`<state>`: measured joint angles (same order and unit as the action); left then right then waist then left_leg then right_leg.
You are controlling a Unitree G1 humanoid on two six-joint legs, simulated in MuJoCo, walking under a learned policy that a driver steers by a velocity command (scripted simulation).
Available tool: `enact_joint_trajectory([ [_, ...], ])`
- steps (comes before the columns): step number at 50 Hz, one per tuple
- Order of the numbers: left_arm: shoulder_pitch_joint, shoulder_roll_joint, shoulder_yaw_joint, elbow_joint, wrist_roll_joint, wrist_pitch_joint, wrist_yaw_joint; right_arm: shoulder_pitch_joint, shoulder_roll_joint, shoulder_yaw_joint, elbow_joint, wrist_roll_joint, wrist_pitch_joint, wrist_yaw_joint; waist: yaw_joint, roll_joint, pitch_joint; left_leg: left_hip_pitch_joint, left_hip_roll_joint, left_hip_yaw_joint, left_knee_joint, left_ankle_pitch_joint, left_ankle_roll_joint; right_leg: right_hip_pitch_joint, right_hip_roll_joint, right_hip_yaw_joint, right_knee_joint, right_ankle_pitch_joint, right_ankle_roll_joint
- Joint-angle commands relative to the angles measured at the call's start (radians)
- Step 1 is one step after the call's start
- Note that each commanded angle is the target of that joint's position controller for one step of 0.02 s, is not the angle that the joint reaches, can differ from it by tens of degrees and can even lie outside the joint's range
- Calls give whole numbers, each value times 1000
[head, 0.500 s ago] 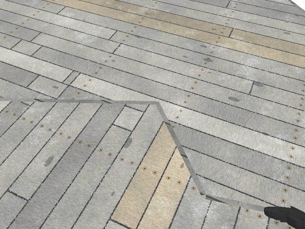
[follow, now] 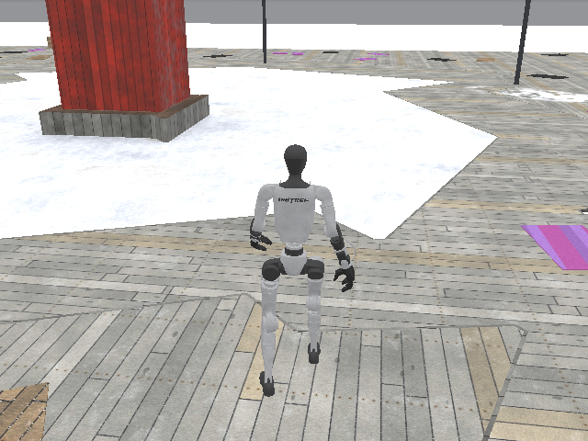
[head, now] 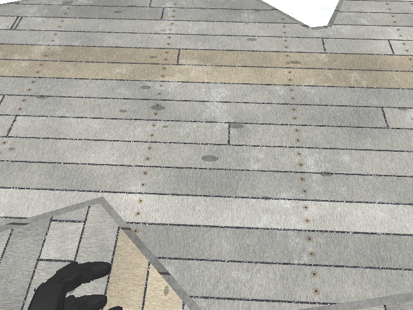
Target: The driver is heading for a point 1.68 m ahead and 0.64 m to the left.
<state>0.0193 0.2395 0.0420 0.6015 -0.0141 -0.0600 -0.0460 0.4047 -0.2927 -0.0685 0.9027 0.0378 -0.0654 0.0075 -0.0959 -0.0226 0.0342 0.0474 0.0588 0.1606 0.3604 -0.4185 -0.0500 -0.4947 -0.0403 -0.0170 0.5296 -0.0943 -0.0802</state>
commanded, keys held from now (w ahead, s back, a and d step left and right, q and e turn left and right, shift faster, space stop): w+q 0.94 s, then w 0.06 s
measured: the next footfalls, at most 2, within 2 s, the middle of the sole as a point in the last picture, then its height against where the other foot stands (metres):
left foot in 0.54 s outside the picture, level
right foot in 1.02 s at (166, 226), level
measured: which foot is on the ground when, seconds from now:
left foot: down 0.00-0.02, up 0.04-0.52, down 0.54-1.00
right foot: down 0.00-0.54, up 0.56-1.00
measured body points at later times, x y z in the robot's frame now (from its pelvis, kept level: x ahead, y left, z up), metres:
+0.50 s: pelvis +0.25 +0.02 +0.00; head +0.28 +0.04 +0.45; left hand +0.21 +0.31 -0.13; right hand +0.51 -0.16 -0.09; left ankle +0.37 +0.17 -0.71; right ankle +0.12 -0.12 -0.72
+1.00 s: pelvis +0.52 +0.12 +0.01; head +0.54 +0.14 +0.46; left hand +0.60 +0.44 -0.07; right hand +0.72 -0.11 -0.10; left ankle +0.38 +0.16 -0.72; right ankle +0.72 +0.08 -0.71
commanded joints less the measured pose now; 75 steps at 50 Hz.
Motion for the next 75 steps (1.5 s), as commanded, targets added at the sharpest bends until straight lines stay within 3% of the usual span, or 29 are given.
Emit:
enact_joint_trajectory([
  [1,461,306,114,45,32,-6,38,-51,-66,10,-98,-34,-19,-3,265,-83,-350,-503,41,-58,655,352,82,830,-256,322,2,66,-145],
  [2,446,308,102,36,36,-7,37,16,-33,23,-96,-14,-39,1,215,-240,-490,-699,-72,-217,901,-183,59,916,-419,708,-151,-17,-256],
  [3,400,222,79,38,27,-10,31,-47,-136,-9,-96,16,-43,3,232,-128,-359,-789,-19,-287,969,-142,63,807,-380,597,-182,-73,-216],
  [5,285,145,54,57,12,-19,24,-129,-117,-11,-116,5,-34,-2,163,-64,-143,-791,60,-243,894,11,68,546,-286,337,-239,-56,-147],
  [7,203,103,46,65,19,-39,19,-81,-93,-17,-97,-7,-2,-5,98,-95,-80,-682,98,-254,845,123,61,377,-237,206,-330,-26,-125],
  [13,213,125,64,131,33,-64,46,-158,-42,-13,-131,-12,27,-4,83,-35,0,-756,88,-279,663,345,34,360,-220,-22,-403,142,-111],
  [22,302,201,91,192,-2,-21,64,-402,-24,5,-251,-16,22,54,162,-18,77,-778,47,-131,310,360,105,568,-269,-171,-337,241,-66],
  [24,286,230,97,190,-8,-6,68,-372,-50,-9,-266,-15,26,59,126,-48,28,-678,-12,-71,298,263,142,600,-268,-199,-223,551,-43],
  [26,255,251,98,183,-19,10,71,-174,-117,-49,-230,-9,31,52,5,-57,-95,-398,-108,-18,251,233,196,562,-230,-236,74,791,-5],
  [27,262,233,88,177,-16,6,73,-15,-189,-86,-191,-9,37,34,-71,-14,-182,-112,-115,-81,205,294,237,393,-190,-246,330,636,40],
  [28,329,98,49,125,27,-11,69,16,-313,-112,-182,-7,39,17,7,253,-241,215,143,-575,154,225,386,-49,-36,-218,714,-176,112],
  [29,304,100,33,104,9,-55,58,22,-292,-93,-225,-19,19,26,6,214,-418,348,282,-1022,-28,84,504,-225,84,52,888,-529,114],
  [30,181,171,51,75,-32,-77,46,8,-212,-70,-216,-25,6,34,-34,116,-321,308,263,-908,-75,105,435,-331,30,116,902,-447,89],
  [31,155,161,45,67,-32,-89,47,-35,-178,-61,-215,-19,-2,34,-2,89,-210,174,225,-766,-67,170,398,-339,-12,107,827,-361,67],
  [33,178,172,56,89,14,-82,60,-161,-112,-38,-247,-27,-4,26,86,42,-111,-96,153,-586,-84,359,350,-202,-78,108,678,-251,70],
  [38,137,126,47,67,31,-37,60,-151,-146,-47,-255,-25,-10,-2,107,54,-71,-278,82,-441,-130,541,340,-126,-62,72,440,-105,134],
  [42,-9,95,28,33,21,-43,47,-100,-153,-48,-241,-16,2,-18,47,105,-47,-300,31,-406,-114,399,280,-66,-2,68,130,135,146],
  [46,-83,128,35,7,6,-61,27,-47,-152,-50,-222,-9,14,-23,21,124,-37,-242,64,-497,-51,312,264,-18,34,88,-5,148,131],
  [49,-26,158,49,18,4,-76,17,-54,-142,-49,-221,-16,21,-27,55,162,-46,-174,99,-563,30,331,242,46,33,85,-45,54,91],
  [51,130,191,70,57,20,-87,23,-64,-90,-30,-228,-22,20,-23,133,152,-128,-195,30,-516,198,455,195,286,11,77,-91,54,31],
  [52,273,241,81,69,34,-88,29,-55,-41,-9,-246,-39,17,-21,188,40,-262,-313,-33,-435,473,312,157,529,-150,247,-74,27,-35],
  [53,371,324,105,125,36,-75,20,106,9,5,-253,-3,6,-22,123,-318,-351,-680,-176,-324,797,-133,84,822,-346,725,-174,-190,-217],
  [54,369,228,84,121,4,-72,13,79,-93,-9,-230,6,3,-25,158,-205,-276,-822,-114,-368,917,-151,78,797,-354,824,-239,-449,-205],
  [55,324,169,66,113,1,-66,17,-49,-140,-21,-247,-1,4,-24,184,-107,-148,-855,-79,-358,943,-59,82,683,-310,671,-250,-440,-162],
  [57,244,138,48,109,20,-53,20,-161,-115,-17,-280,-31,-1,-21,151,-23,-40,-813,-20,-308,862,56,82,479,-236,480,-283,-227,-142],
  [60,237,121,37,126,18,-58,26,-136,-67,-11,-277,-25,-2,-8,106,-83,-48,-721,26,-262,736,101,73,393,-176,336,-327,-35,-138],
  [66,290,194,51,172,-1,-45,37,-297,-15,17,-319,-31,-11,3,150,-52,-21,-693,33,-197,389,343,45,372,-154,172,-379,120,-132],
  [72,380,213,49,227,-13,-20,37,-441,-31,14,-363,-15,-22,27,189,-60,15,-633,-10,-170,194,402,70,460,-192,147,-333,151,-100],
  [75,360,241,55,237,-16,-3,45,-365,-71,-5,-352,-20,-27,31,116,-73,-26,-483,-49,-139,120,339,117,506,-199,124,-214,377,-66],
])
